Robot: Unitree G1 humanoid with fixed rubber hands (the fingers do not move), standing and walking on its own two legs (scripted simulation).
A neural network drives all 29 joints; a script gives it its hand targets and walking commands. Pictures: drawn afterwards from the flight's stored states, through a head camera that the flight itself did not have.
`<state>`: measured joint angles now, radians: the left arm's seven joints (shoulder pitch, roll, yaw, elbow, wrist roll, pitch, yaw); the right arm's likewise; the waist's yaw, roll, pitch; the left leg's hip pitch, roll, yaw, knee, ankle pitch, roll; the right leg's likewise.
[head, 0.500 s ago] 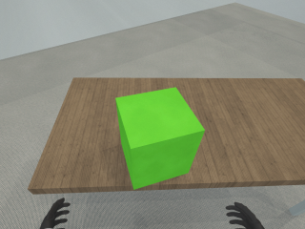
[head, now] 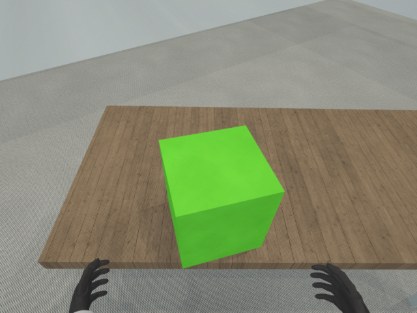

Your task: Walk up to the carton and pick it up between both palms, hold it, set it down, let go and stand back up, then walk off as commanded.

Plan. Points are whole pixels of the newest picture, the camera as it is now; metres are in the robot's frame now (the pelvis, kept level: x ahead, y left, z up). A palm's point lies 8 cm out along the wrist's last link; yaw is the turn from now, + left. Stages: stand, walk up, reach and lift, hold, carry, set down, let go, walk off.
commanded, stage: reach and lift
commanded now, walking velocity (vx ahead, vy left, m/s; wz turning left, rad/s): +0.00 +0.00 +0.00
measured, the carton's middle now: (213, 197) +0.39 +0.00 -0.04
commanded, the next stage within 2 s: none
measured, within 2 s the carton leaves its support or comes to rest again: neither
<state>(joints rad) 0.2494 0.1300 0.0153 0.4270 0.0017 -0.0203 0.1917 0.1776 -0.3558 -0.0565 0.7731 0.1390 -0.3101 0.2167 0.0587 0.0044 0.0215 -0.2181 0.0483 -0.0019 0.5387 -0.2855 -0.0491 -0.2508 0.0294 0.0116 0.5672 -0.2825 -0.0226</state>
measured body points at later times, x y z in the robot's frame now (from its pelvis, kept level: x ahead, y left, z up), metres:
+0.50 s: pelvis +0.00 +0.00 +0.00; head -0.01 +0.00 +0.45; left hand +0.17 +0.20 -0.03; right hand +0.21 -0.26 -0.04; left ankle +0.00 +0.15 -0.73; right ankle +0.01 -0.10 -0.73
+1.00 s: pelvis +0.01 +0.01 +0.00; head +0.01 +0.00 +0.45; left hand +0.22 +0.19 +0.00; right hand +0.28 -0.25 -0.01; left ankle +0.00 +0.15 -0.73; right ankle +0.01 -0.10 -0.73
